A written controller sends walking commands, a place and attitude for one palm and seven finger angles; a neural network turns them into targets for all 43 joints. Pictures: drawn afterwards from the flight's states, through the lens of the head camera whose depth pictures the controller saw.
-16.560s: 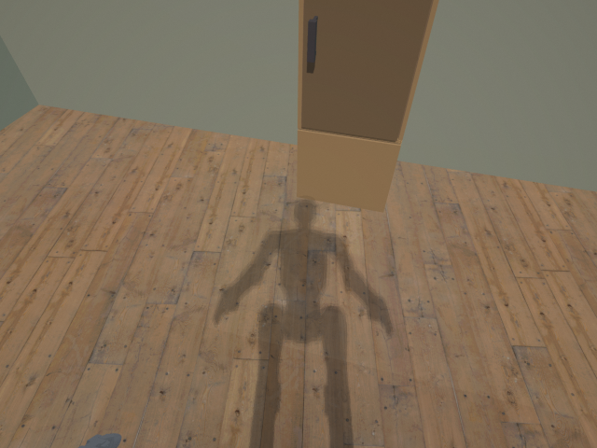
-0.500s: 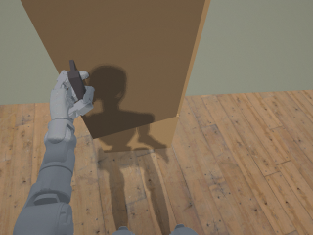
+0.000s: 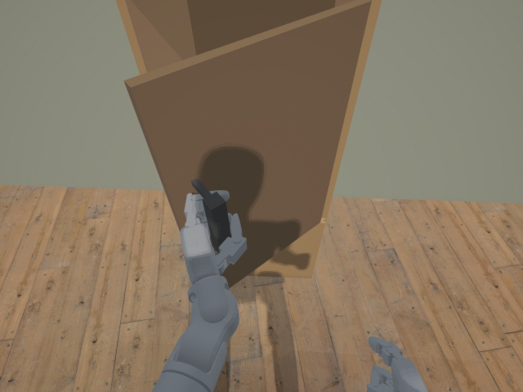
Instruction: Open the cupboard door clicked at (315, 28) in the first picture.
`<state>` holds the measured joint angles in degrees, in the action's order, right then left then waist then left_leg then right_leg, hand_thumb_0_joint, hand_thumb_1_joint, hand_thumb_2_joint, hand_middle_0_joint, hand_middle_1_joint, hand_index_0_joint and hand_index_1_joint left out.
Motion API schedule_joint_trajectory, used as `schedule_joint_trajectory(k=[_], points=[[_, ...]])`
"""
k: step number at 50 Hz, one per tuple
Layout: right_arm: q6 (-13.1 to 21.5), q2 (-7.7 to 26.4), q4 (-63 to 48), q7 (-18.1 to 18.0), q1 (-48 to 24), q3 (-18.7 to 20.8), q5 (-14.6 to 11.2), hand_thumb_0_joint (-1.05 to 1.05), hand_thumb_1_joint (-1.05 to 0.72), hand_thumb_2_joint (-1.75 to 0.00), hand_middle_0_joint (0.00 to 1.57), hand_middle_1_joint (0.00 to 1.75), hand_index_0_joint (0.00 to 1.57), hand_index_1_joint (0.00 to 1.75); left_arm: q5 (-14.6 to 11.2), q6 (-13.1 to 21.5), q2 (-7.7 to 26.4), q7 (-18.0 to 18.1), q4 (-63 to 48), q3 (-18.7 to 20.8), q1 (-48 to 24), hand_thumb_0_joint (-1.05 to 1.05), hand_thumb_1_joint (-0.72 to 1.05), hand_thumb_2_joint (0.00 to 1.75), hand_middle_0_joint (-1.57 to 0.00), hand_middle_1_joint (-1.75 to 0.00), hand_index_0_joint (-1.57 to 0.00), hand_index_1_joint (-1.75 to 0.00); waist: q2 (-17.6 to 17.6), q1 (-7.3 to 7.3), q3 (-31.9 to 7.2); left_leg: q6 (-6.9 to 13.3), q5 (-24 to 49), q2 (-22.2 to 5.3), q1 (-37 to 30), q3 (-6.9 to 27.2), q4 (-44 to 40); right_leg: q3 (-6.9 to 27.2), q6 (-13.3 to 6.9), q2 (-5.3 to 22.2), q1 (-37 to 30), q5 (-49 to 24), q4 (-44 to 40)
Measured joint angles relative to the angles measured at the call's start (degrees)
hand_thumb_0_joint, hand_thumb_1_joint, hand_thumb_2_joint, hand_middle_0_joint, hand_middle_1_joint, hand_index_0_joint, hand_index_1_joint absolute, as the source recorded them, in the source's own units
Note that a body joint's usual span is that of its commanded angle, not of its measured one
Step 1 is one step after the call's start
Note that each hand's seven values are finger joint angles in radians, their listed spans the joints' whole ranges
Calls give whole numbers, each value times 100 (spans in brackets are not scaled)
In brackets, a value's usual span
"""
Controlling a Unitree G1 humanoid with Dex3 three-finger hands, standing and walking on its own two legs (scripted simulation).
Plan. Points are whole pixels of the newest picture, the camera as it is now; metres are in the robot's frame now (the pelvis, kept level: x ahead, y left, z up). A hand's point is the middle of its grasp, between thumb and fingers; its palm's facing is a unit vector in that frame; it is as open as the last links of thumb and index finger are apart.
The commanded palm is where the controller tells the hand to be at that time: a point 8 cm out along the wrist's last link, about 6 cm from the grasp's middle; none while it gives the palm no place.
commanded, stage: open thumb and fingers to let go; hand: left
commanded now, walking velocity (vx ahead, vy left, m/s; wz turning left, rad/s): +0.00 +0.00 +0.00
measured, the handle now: (211, 216) +0.37 +0.10 +0.06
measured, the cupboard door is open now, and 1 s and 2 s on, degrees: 42 44 46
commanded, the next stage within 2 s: slide the hand sideways off the handle in 0.90 s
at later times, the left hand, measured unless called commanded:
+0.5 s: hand (241, 244) +0.32 +0.05 +0.06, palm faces +0.36 -0.93 -0.02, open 10.7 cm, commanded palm +0.28 +0.08 +0.06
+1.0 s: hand (242, 242) +0.33 +0.05 +0.07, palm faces +0.31 -0.95 -0.02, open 14.9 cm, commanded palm +0.28 +0.09 +0.06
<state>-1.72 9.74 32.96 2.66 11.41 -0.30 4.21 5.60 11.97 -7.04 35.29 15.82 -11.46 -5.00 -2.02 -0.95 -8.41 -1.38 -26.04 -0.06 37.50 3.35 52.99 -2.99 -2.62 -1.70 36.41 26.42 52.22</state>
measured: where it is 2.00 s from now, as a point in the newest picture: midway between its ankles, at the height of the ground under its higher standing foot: outside the picture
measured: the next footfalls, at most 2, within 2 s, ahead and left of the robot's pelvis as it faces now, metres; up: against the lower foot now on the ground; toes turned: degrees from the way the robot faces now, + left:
none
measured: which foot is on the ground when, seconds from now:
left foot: down 0.00-1.00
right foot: down 0.00-1.00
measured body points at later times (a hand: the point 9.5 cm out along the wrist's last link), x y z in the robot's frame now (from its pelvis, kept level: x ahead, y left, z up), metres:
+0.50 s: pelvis -0.01 -0.01 +0.00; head +0.02 -0.03 +0.45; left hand +0.30 +0.10 +0.07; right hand +0.15 -0.24 -0.12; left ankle +0.00 +0.13 -0.69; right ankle +0.00 -0.09 -0.69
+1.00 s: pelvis -0.01 +0.00 +0.00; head +0.02 -0.01 +0.45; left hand +0.30 +0.10 +0.07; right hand +0.16 -0.22 -0.11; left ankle +0.00 +0.13 -0.69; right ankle +0.00 -0.09 -0.69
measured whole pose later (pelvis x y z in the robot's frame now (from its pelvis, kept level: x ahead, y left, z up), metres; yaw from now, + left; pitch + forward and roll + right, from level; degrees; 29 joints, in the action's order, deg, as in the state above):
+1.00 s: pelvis -0.01 +0.00 +0.00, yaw +0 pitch +11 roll +0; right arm -0.6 10.2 34.6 1.1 11.0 -0.2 4.5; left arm 5.0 11.3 -7.3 35.2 18.4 -12.2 -7.4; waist -2.1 -1.1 -8.3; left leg -1.3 -25.7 0.3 38.8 3.1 53.9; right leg -2.9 -2.5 -1.3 37.9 26.3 53.5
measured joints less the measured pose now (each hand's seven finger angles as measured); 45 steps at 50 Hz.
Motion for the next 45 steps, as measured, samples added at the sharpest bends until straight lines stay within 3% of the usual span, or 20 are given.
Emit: schedule_joint_trajectory(k=[5,15,30,36,45], points=[[35,37,23,-71,-47,-41,-11,1,-90,-90,20,30,20,30,-47,-70,47,-25,-132,-174,205,0,65,74,-31,-132,-31,-132,-19,-48,26,-60,48,-10,-122,45,-85,-45,-56,-9,-106,-5,-25],[37,111,211,-191,-98,36,52,1,-90,-90,20,30,20,30,-96,-10,-39,-2,323,334,-245,0,51,73,-36,-131,-36,-131,9,-8,0,-112,168,15,0,84,-159,-86,-116,19,56,-46,19],[135,92,246,-184,53,79,36,1,-90,-90,20,30,20,30,-51,129,-36,14,332,173,-220,0,-27,40,-31,-121,-32,-121,-36,-38,24,-82,84,21,161,25,36,-32,-79,25,220,7,187],[147,46,227,-151,68,64,48,1,-90,-90,20,30,20,30,-17,66,-50,90,364,176,-339,-1,-43,33,-28,-105,-28,-105,-27,-30,1,-54,64,20,197,-6,66,-2,-52,24,252,1,188],[121,29,162,-145,50,16,27,1,-90,-90,20,30,20,30,-58,-44,-19,-44,205,-28,-168,-1,-49,30,-29,-72,-29,-73,-16,-22,3,-10,37,22,106,-27,58,20,-6,26,139,-5,125]])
